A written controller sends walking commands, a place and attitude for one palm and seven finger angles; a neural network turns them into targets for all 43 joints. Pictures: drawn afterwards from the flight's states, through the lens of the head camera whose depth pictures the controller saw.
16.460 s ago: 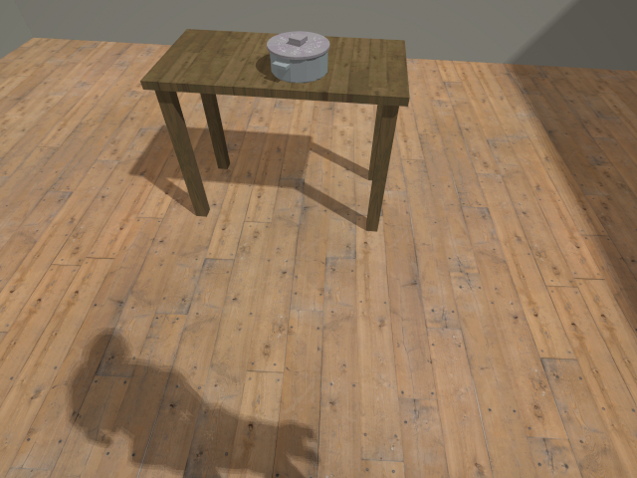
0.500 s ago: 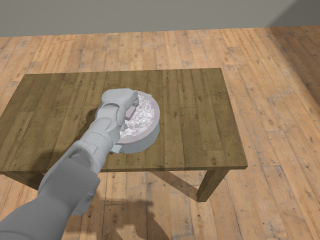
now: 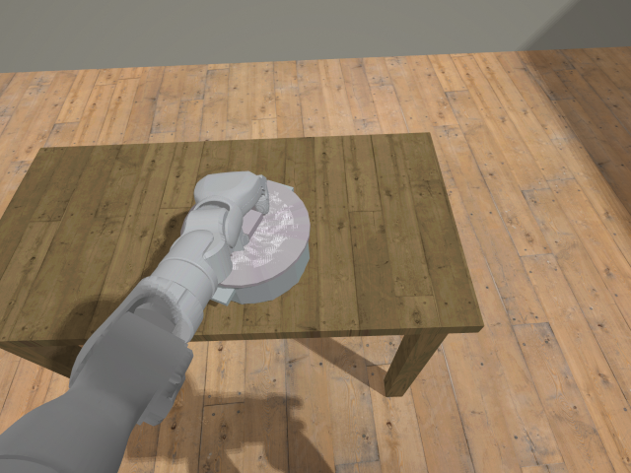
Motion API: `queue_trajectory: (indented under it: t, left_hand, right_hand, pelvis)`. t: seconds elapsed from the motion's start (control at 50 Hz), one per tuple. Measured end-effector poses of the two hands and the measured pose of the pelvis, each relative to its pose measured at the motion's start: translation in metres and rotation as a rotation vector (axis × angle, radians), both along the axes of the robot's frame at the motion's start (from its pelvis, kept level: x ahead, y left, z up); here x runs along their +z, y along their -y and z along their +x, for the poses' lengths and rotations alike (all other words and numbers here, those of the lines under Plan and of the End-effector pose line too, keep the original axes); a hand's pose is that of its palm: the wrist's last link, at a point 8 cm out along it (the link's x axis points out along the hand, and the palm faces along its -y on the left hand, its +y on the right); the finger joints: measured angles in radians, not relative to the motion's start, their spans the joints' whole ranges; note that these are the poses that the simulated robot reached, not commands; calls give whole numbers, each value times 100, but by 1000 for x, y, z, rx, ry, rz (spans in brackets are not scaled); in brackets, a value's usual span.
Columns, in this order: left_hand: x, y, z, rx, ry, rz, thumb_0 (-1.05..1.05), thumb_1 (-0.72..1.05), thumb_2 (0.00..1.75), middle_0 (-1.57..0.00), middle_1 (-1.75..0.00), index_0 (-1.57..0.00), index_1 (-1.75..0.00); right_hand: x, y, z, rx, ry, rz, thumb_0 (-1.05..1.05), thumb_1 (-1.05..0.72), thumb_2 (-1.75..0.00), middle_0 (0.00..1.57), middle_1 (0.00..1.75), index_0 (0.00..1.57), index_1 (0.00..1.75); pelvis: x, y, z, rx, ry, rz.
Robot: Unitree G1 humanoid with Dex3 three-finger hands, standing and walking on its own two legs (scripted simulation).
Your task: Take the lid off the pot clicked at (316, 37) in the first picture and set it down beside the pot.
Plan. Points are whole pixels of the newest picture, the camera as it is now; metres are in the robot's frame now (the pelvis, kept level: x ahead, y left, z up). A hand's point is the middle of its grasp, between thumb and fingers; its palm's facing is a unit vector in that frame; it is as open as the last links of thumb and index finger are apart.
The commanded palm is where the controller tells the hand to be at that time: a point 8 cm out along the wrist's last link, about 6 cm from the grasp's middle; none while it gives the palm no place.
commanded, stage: close the fingers and squeeze the knob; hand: left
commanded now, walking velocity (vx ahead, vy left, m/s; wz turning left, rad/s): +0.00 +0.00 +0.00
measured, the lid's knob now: (243, 221) +0.48 +0.09 -0.01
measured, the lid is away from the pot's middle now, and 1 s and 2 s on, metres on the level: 0.00 0.00 0.00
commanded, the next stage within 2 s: lift the lid straight up in 0.78 s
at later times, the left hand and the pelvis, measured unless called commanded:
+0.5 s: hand (236, 226) +0.45 +0.09 +0.02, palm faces -0.38 -0.04 -0.92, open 8.1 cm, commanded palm +0.45 +0.10 +0.07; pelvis +0.00 +0.00 +0.00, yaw +0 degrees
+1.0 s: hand (236, 225) +0.45 +0.09 +0.02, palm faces -0.38 -0.04 -0.92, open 8.1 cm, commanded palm +0.45 +0.10 +0.09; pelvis +0.00 +0.01 +0.00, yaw +0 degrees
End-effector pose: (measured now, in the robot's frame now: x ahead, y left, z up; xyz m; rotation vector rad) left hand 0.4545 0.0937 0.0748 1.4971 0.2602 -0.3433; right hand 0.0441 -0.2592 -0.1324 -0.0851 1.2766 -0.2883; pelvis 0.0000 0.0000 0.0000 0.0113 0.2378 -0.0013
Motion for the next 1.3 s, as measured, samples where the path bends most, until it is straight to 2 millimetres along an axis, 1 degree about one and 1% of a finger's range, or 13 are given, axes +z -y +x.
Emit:
queue_trajectory:
  t: [0.24,0.42,0.92,1.04,1.14,1.3]
  left_hand:
    - [1,-1,-1,-4,4,3,0,20,82,-62,-100,-57,-98]
    - [1,0,-1,-4,3,10,0,21,81,-63,-100,-57,-98]
    - [1,-1,1,2,-6,-3,0,19,82,-65,-101,-58,-98]
    - [3,-2,-2,-16,7,-5,0,21,81,-65,-100,-58,-98]
    - [4,-4,-1,5,2,-10,0,22,80,-65,-99,-57,-98]
    - [15,-4,-1,-3,6,-6,-2,21,80,-67,-99,-58,-97]
  right_hand:
    - [1,-3,8,8,13,5,1,-91,-90,20,30,20,30]
    - [-1,-7,11,13,17,12,1,-91,-90,20,30,20,30]
    - [1,-5,-5,-5,-1,-8,1,-91,-90,20,30,20,30]
    - [1,-6,-6,-18,10,-3,1,-91,-90,20,30,20,30]
    - [1,-8,-4,-15,11,4,1,-91,-90,20,30,20,30]
    - [0,-11,8,4,37,17,1,-91,-90,20,30,20,30]
  pelvis:
    - [0,-2,0,0,2,-1]
    - [-1,-3,0,2,-1,0]
    - [-1,-5,-3,-2,0,-2]
    - [1,-5,-1,-6,7,-2]
    - [2,-5,0,-5,15,-3]
    - [3,-6,3,3,26,-3]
